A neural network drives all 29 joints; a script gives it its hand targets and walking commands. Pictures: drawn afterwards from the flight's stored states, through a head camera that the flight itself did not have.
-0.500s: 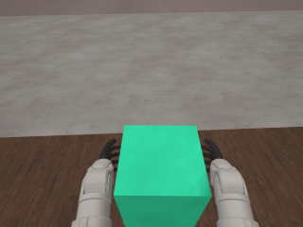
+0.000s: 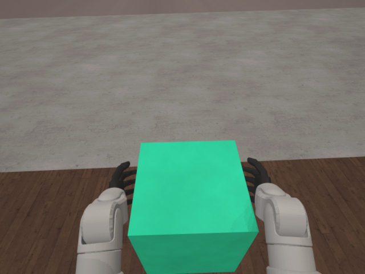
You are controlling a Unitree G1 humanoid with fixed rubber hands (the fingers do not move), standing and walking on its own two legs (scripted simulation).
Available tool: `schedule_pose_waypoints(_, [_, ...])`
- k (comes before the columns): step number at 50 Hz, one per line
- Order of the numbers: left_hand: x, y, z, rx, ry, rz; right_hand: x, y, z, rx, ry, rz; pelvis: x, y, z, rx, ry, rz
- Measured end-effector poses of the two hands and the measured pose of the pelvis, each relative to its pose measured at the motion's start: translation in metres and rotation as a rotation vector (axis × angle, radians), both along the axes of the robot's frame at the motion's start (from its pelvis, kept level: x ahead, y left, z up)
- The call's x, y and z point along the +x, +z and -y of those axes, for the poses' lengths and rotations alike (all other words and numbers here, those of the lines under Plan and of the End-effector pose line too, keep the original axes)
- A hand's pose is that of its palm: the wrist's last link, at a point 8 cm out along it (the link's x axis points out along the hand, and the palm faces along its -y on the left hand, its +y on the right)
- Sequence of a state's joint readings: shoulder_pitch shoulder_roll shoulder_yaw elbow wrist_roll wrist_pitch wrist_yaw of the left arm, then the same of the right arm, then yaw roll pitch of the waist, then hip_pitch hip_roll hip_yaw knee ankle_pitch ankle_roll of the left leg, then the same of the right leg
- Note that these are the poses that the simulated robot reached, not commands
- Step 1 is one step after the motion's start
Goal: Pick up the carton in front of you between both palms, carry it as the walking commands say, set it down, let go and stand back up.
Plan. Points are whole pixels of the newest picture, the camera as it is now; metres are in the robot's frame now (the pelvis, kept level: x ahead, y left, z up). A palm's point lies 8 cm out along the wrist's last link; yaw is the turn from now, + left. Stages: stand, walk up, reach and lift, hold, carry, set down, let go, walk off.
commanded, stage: carry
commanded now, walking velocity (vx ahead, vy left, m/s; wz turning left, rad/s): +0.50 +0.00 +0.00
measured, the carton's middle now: (189, 209) +0.29 +0.01 +0.01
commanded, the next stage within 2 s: none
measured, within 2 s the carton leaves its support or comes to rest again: neither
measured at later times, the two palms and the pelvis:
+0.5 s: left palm (133, 119) +0.54 +0.18 +0.09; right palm (233, 123) +0.53 -0.12 +0.09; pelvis +0.27 +0.04 +0.01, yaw -2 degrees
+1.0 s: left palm (150, 75) +0.86 +0.17 +0.09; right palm (222, 71) +0.89 -0.13 +0.08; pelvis +0.60 -0.01 +0.01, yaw +3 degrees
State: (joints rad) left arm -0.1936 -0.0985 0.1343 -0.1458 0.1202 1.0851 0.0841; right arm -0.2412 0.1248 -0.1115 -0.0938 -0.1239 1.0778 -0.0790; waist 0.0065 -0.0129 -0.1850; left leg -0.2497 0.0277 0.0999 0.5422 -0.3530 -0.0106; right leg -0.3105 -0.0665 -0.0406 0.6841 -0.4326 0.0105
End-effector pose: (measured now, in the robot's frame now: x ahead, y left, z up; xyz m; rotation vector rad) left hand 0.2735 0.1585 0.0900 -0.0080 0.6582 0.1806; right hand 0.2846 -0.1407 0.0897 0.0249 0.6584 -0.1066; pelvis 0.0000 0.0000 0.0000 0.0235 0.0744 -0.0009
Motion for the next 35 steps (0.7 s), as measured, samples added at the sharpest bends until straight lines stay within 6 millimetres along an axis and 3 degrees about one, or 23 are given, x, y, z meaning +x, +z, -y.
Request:
schedule_pose_waypoints(7, [0.056, -0.004, 0.012, -0.047, 0.011, -0.044, 0.047, -0.007, 0.012, 0.018, -0.040, -0.047, 0.065, 0.000, 0.007, -0.032, 0.040, -0.024])
schedule_pose_waypoints(13, [0.109, -0.002, -0.005, -0.051, 0.055, -0.068, 0.116, 0.001, -0.006, 0.011, 0.003, -0.072, 0.126, 0.008, 0.000, 0.008, 0.038, -0.033])
schedule_pose_waypoints(19, [0.193, -0.007, -0.026, -0.063, 0.040, -0.008, 0.193, -0.004, -0.026, 0.006, -0.015, -0.010, 0.203, -0.013, -0.025, 0.013, -0.012, 0.010])
schedule_pose_waypoints(25, [0.270, -0.002, -0.019, -0.049, -0.050, -0.094, 0.242, -0.004, -0.019, 0.012, -0.102, -0.094, 0.268, 0.008, -0.041, -0.020, -0.040, -0.004])
schedule_pose_waypoints(29, [0.322, 0.009, -0.013, -0.050, -0.085, -0.073, 0.286, 0.010, -0.014, 0.010, -0.135, -0.072, 0.314, 0.018, -0.043, -0.046, -0.031, -0.011])
schedule_pose_waypoints(35, [0.399, 0.014, -0.012, -0.051, -0.058, -0.019, 0.374, 0.020, -0.012, 0.006, -0.104, -0.020, 0.397, 0.014, -0.032, -0.053, -0.019, -0.007])
